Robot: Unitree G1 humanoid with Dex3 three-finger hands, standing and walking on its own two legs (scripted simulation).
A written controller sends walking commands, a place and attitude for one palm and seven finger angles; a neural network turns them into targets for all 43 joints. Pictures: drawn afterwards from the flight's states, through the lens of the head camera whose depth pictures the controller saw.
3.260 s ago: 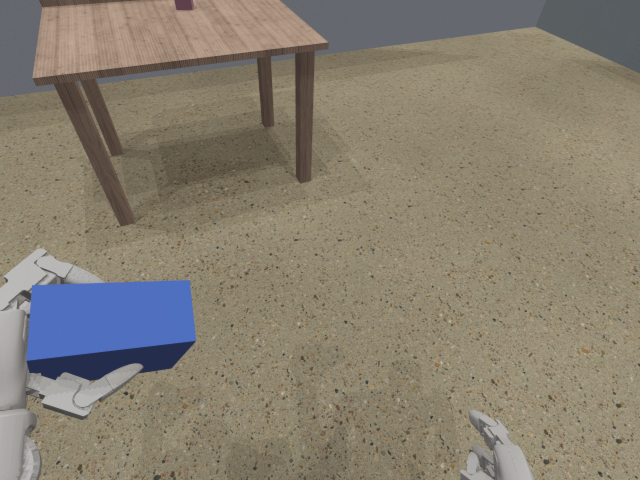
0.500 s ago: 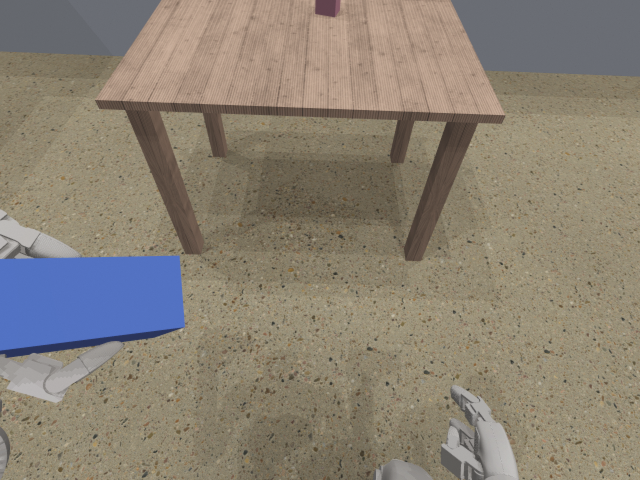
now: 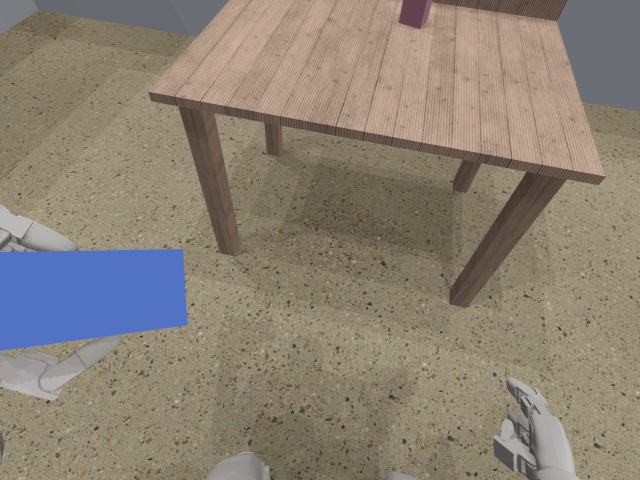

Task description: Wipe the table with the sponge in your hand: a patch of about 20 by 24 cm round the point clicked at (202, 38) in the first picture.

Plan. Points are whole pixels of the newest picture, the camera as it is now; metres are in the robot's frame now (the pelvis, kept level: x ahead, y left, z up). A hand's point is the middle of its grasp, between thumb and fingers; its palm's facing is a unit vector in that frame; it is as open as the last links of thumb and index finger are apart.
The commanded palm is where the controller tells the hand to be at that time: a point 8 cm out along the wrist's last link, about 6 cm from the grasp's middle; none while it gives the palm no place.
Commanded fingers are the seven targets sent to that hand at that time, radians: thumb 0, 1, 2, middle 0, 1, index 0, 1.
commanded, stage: walk to a spot facing it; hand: left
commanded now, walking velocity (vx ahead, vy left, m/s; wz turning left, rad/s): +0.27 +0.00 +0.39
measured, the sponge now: (114, 296) +0.24 +0.19 +0.17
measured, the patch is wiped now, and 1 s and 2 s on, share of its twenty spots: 0.00 0.00 0.00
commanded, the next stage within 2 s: none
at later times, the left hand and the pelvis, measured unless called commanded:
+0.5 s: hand (89, 289) +0.24 +0.21 +0.19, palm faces +0.58 -0.68 -0.45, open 10.4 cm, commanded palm +0.16 +0.24 +0.20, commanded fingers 0.00 0.10 1.30 -1.20 -1.60 -1.20 -1.60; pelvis +0.09 -0.07 +0.02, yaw +16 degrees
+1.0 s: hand (1, 424) +0.14 +0.21 +0.20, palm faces +0.75 -0.46 -0.49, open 10.4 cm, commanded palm +0.08 +0.22 +0.20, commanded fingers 0.00 0.10 1.30 -1.20 -1.60 -1.20 -1.60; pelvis +0.09 -0.10 +0.01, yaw +32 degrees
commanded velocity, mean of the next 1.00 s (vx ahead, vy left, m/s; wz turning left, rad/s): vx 0.10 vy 0.00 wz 0.58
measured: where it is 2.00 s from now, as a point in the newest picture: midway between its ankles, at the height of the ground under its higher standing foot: outside the picture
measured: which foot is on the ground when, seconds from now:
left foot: down 0.00-0.28, up 0.30-0.66, down 0.68-1.00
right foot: up 0.00-0.26, down 0.28-0.68, up 0.70-0.98, down 1.00-1.00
